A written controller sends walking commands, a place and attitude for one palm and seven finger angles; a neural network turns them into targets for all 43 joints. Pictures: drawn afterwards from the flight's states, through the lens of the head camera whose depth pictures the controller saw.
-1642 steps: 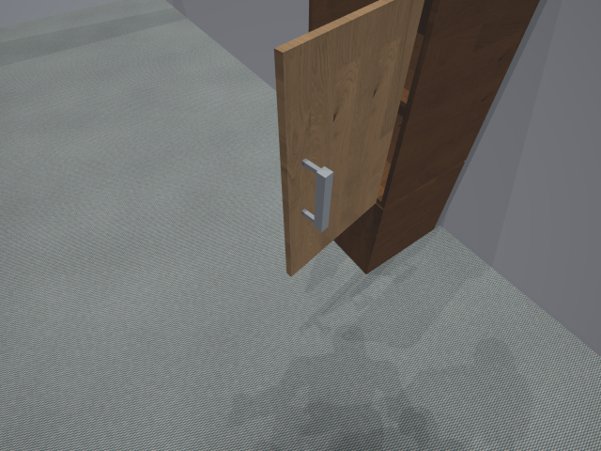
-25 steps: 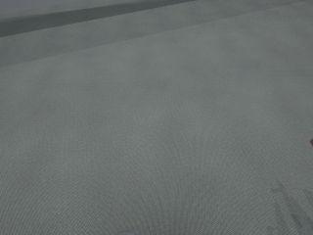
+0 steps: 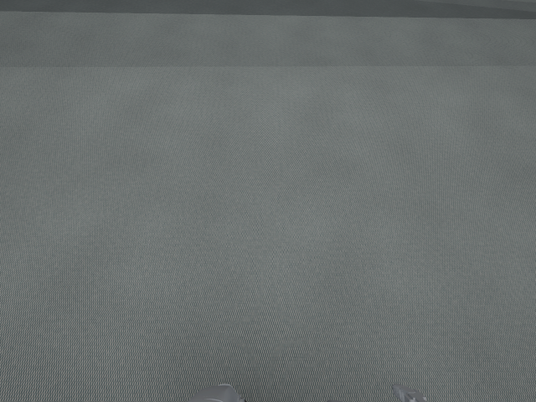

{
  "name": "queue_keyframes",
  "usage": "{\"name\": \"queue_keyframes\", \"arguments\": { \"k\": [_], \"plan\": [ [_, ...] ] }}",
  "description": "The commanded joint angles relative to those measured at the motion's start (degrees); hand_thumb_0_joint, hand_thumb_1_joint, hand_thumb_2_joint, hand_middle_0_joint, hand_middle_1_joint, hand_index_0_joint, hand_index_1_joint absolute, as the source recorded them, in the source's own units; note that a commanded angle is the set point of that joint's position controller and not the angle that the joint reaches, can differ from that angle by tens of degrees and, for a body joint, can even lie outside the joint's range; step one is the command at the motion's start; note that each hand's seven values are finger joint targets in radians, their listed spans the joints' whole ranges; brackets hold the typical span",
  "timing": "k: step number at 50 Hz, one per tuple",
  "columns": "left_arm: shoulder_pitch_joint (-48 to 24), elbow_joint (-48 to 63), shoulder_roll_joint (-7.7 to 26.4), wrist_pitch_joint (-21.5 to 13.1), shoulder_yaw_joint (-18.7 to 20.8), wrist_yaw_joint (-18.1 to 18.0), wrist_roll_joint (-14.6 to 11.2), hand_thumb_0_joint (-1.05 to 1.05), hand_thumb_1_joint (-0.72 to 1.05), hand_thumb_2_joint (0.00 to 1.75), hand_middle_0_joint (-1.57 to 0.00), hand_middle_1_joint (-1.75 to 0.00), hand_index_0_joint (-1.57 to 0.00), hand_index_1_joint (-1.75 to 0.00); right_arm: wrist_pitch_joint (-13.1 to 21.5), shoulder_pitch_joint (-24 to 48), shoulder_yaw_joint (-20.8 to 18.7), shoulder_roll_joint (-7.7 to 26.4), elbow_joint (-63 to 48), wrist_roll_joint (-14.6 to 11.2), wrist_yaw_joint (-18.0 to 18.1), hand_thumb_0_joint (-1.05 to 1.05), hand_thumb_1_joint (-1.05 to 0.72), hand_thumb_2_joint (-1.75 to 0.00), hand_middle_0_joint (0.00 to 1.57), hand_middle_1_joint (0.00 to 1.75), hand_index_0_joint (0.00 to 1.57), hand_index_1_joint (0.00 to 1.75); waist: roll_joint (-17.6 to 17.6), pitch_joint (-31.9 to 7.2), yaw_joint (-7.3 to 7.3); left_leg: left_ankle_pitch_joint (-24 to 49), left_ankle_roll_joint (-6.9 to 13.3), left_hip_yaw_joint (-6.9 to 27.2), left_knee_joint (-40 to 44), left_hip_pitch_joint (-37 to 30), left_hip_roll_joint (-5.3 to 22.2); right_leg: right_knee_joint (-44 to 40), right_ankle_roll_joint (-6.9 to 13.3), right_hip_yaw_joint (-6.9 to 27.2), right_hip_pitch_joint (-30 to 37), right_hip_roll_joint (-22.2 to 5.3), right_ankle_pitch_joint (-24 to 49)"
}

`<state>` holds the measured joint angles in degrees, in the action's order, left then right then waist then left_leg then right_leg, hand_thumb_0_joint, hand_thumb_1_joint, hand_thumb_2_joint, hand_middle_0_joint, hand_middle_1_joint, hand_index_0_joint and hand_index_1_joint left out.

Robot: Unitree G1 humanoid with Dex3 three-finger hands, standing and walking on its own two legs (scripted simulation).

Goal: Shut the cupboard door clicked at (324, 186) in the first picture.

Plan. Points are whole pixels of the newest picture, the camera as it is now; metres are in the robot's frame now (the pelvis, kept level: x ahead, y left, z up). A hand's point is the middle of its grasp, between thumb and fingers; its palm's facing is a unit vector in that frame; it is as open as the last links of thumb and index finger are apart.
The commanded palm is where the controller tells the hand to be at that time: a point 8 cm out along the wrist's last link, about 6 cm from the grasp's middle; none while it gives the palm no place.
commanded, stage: walk to a spot facing it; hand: left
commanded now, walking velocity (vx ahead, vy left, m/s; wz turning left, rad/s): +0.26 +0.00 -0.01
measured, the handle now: out of the picture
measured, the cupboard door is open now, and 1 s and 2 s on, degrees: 70 70 70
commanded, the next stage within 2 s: turn to face it in 0.02 s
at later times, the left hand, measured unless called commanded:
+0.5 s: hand (211, 319) +0.27 +0.13 -0.16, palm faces -0.12 -0.97 -0.20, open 7.3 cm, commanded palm none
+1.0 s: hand (195, 265) +0.37 +0.18 -0.15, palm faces -0.31 -0.93 -0.21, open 7.3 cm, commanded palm none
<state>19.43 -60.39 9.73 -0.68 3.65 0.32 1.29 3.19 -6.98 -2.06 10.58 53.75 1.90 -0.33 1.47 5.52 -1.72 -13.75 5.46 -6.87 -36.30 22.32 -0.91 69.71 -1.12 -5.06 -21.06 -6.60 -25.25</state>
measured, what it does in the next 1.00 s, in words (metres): walks ahead, turning right: right foot, then left foot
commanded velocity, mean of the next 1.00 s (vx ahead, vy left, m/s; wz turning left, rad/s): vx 0.02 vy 0.00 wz -0.55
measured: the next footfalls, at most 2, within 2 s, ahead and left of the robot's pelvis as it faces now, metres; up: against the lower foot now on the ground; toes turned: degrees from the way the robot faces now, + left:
right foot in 0.40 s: +0.23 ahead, -0.13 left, +0.00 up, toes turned -11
left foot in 0.84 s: +0.29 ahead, +0.10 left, +0.00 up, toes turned -19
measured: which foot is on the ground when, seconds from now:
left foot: down 0.00-0.42, up 0.44-0.82, down 0.84-1.00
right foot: up 0.00-0.38, down 0.40-0.84, up 0.86-1.00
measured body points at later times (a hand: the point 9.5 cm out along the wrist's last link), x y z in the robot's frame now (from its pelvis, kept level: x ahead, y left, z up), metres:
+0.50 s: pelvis +0.16 -0.04 +0.00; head +0.21 -0.06 +0.45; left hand +0.28 +0.18 -0.14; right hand +0.12 -0.26 -0.16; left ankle +0.08 +0.07 -0.66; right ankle +0.19 -0.13 -0.72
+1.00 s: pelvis +0.22 +0.00 +0.02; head +0.27 +0.01 +0.47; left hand +0.39 +0.23 -0.13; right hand +0.23 -0.27 -0.10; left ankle +0.25 +0.11 -0.72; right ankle +0.15 -0.11 -0.64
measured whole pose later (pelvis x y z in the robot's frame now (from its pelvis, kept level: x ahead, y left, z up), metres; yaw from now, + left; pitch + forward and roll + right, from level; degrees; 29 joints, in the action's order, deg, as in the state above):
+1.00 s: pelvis +0.22 +0.00 +0.02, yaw -25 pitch +1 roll -2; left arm 11.5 -51.0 15.7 4.2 6.5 1.7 1.0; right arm -0.5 -8.1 -0.8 10.9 49.5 2.2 1.6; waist 1.6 3.8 -2.4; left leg -16.0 -0.1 -4.2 -28.0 12.9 4.8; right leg 63.0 -3.1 0.2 -29.3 1.8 -26.5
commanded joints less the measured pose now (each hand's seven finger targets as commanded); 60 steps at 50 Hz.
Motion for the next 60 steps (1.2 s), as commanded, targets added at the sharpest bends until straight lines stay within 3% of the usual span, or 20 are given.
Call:
{"name": "queue_keyframes", "arguments": {
  "k": [1,7,13,16,19,20,21,22,24,29,36,39,40,42,43,44,47,56,58,60],
  "plan": [
    [2.2,4.6,1.9,-0.8,0.3,0.0,0.9,0.00,0.90,0.90,-0.20,-0.30,-0.20,-0.30,0.9,-8.8,-1.0,6.2,0.6,-0.4,1.8,0.00,-0.90,-0.90,0.20,0.30,0.20,0.30,-5.7,-4.5,1.58,4.0,4.2,18.2,23.7,-7.6,15.4,-3.4,-0.4,4.2,-9.3,-2.0,7.9],
    [-4.3,6.9,2.9,0.7,0.2,0.0,0.4,0.00,0.90,0.90,-0.20,-0.30,-0.20,-0.30,0.7,-11.7,-1.0,5.5,2.9,-0.7,1.9,0.00,-0.90,-0.90,0.20,0.30,0.20,0.30,-3.6,-1.9,1.31,8.0,3.8,13.8,26.9,-10.1,14.4,-15.6,-1.2,4.7,-11.0,-1.0,16.4],
    [-9.0,8.4,3.0,0.9,-0.2,-0.1,0.0,0.00,0.90,0.90,-0.20,-0.30,-0.20,-0.30,0.2,-14.5,-0.8,5.7,5.1,-0.4,2.3,0.00,-0.90,-0.90,0.20,0.30,0.20,0.30,-7.4,-2.0,2.40,34.8,2.8,4.6,19.1,-17.7,15.5,-27.3,0.5,1.9,-7.0,3.0,16.6],
    [-10.6,9.6,3.4,1.4,0.4,0.1,0.1,0.00,0.90,0.90,-0.20,-0.30,-0.20,-0.30,-0.9,-14.5,-1.2,6.5,5.4,-0.2,2.8,0.00,-0.90,-0.90,0.20,0.30,0.20,0.30,-8.1,-1.5,2.89,36.1,2.8,3.5,14.5,-18.2,17.8,-29.8,1.4,0.7,-3.9,4.4,13.3],
    [-2.2,8.0,5.4,0.7,1.3,0.2,0.2,0.00,0.90,0.90,-0.20,-0.30,-0.20,-0.30,-1.6,-12.2,-1.5,7.2,4.3,-0.8,2.9,0.00,-0.90,-0.90,0.20,0.30,0.20,0.30,-4.0,-6.0,-1.36,35.1,-0.9,0.4,0.3,-15.2,15.4,-39.4,2.7,0.7,9.7,5.5,22.2],
    [3.5,6.7,9.6,0.0,2.2,-0.2,0.6,0.00,0.90,0.90,-0.20,-0.30,-0.20,-0.30,-1.5,-11.9,-1.7,6.2,3.2,-1.5,2.6,0.00,-0.90,-0.90,0.20,0.30,0.20,0.30,3.8,-11.1,-3.24,22.0,-4.2,-2.9,-13.0,-6.4,9.9,-41.1,6.7,11.9,21.0,-2.7,42.5],
    [8.0,5.2,13.9,-0.5,3.0,-0.8,0.2,0.00,0.90,0.90,-0.20,-0.30,-0.20,-0.30,-1.5,-10.3,-1.5,3.9,1.3,-1.9,2.4,0.00,-0.90,-0.90,0.20,0.30,0.20,0.30,13.8,-13.4,-4.07,-20.7,-7.9,-4.7,-30.0,7.0,0.1,-44.9,15.6,28.5,28.7,-16.4,67.6],
    [6.2,5.7,14.1,-0.3,2.7,-1.5,-0.6,0.00,0.90,0.90,-0.20,-0.30,-0.20,-0.30,-2.4,-10.6,-1.4,5.6,1.0,-1.8,2.9,0.00,-0.90,-0.90,0.20,0.30,0.20,0.30,9.0,-12.8,-2.63,-23.8,-7.9,5.2,-35.0,8.6,2.4,-47.0,19.0,28.9,25.2,-18.2,63.3],
    [-2.0,8.6,10.8,0.6,2.8,-2.6,-0.5,0.00,0.90,0.90,-0.20,-0.30,-0.20,-0.30,-3.2,-7.2,-1.3,3.9,0.3,-1.5,2.6,0.00,-0.90,-0.90,0.20,0.30,0.20,0.30,4.1,-10.1,-0.49,-17.0,-8.4,8.2,-35.1,11.7,5.5,-48.9,17.2,25.8,19.6,-12.9,47.8],
    [-6.1,10.0,9.6,0.3,2.7,-2.1,0.0,0.00,0.90,0.90,-0.20,-0.30,-0.20,-0.30,-4.7,-7.2,-1.3,2.8,-0.4,-0.9,1.9,0.00,-0.90,-0.90,0.20,0.30,0.20,0.30,3.0,-11.2,2.16,-8.4,-9.8,6.6,-24.7,5.7,4.8,-50.3,12.5,18.3,10.9,-5.8,38.6],
    [-5.4,10.9,12.0,1.3,3.7,-0.9,0.5,0.00,0.90,0.90,-0.20,-0.30,-0.20,-0.30,-4.2,-1.0,-1.7,4.3,-4.8,-1.3,2.0,0.00,-0.90,-0.90,0.20,0.30,0.20,0.30,7.0,-9.8,0.45,-9.6,-9.9,6.3,-8.4,1.4,2.3,-48.8,12.0,24.3,9.6,-4.4,32.3],
    [-7.3,11.9,12.4,1.9,3.9,-0.8,0.1,0.00,0.90,0.90,-0.20,-0.30,-0.20,-0.30,-3.5,-3.8,-1.8,5.2,-4.7,-1.7,2.4,0.00,-0.90,-0.90,0.20,0.30,0.20,0.30,6.6,-10.1,2.26,-3.2,-9.3,6.0,4.4,-8.4,1.0,-45.3,8.9,25.3,4.9,-2.2,30.7],
    [-8.6,12.5,11.6,2.1,3.6,-0.7,-0.2,0.00,0.90,0.90,-0.20,-0.30,-0.20,-0.30,-3.0,-5.9,-2.0,6.6,-4.2,-1.7,2.6,0.00,-0.90,-0.90,0.20,0.30,0.20,0.30,5.1,-10.9,3.51,1.1,-8.9,6.1,11.3,-16.3,2.5,-42.9,6.4,23.9,0.1,-0.1,27.1],
    [-7.8,14.7,7.1,2.4,2.6,0.1,-1.0,0.00,0.90,0.90,-0.20,-0.30,-0.20,-0.30,-2.4,-7.5,-3.6,15.9,-5.6,-0.4,2.9,0.00,-0.90,-0.90,0.20,0.30,0.20,0.30,-19.0,-10.2,4.19,7.7,0.2,28.6,21.5,-22.5,26.0,-22.7,0.2,9.6,-14.6,11.5,-8.1],
    [-9.8,15.3,9.3,2.5,2.6,0.1,-0.2,0.00,0.90,0.90,-0.20,-0.30,-0.20,-0.30,-2.9,-7.3,-3.4,15.9,-6.2,-0.2,2.9,0.00,-0.90,-0.90,0.20,0.30,0.20,0.30,-14.0,-7.8,4.56,13.2,4.1,28.3,20.3,-17.2,29.6,-12.5,-0.4,9.0,-13.3,8.1,-10.0],
    [-8.9,15.4,9.6,2.7,3.1,0.5,0.1,0.00,0.90,0.90,-0.20,-0.30,-0.20,-0.30,-2.8,-4.9,-2.8,14.1,-7.0,0.2,3.0,0.00,-0.90,-0.90,0.20,0.30,0.20,0.30,-9.6,-6.9,2.87,17.3,5.1,24.5,20.2,-14.6,27.5,-6.8,-1.1,8.7,-12.9,7.4,-7.0],
    [-6.9,13.8,9.3,3.7,3.4,1.3,-0.1,0.00,0.90,0.90,-0.20,-0.30,-0.20,-0.30,-2.7,-1.1,-1.9,11.9,-8.6,0.2,3.2,0.00,-0.90,-0.90,0.20,0.30,0.20,0.30,-12.1,-6.6,0.70,29.1,2.3,11.7,16.0,-15.3,20.5,-1.2,-2.5,6.7,-12.6,5.8,-2.0],
    [-12.1,16.5,7.6,3.6,1.8,2.3,-0.2,0.00,0.90,0.90,-0.20,-0.30,-0.20,-0.30,-3.2,-6.4,-3.3,14.4,-5.7,0.0,2.1,0.00,-0.90,-0.90,0.20,0.30,0.20,0.30,-14.1,-7.6,3.56,28.8,0.9,2.7,11.6,-18.7,20.5,-24.4,-1.5,-0.9,-3.6,5.9,1.7],
    [-10.8,16.3,8.4,3.2,1.9,2.2,-0.1,0.00,0.90,0.90,-0.20,-0.30,-0.20,-0.30,-3.4,-6.3,-3.6,14.9,-5.7,-0.2,1.8,0.00,-0.90,-0.90,0.20,0.30,0.20,0.30,-14.3,-7.6,2.91,27.9,-0.7,1.5,8.1,-16.5,20.5,-31.6,-0.4,-1.8,2.0,6.6,5.2],
    [-3.3,13.9,11.9,2.2,2.7,1.9,0.1,0.00,0.90,0.90,-0.20,-0.30,-0.20,-0.30,-3.4,-4.5,-3.8,14.6,-6.3,-0.9,1.5,0.00,-0.90,-0.90,0.20,0.30,0.20,0.30,-7.0,-11.6,-1.48,20.5,-5.6,-2.8,-4.8,-10.0,16.8,-45.2,1.8,1.7,16.1,4.0,21.3]
  ]
}}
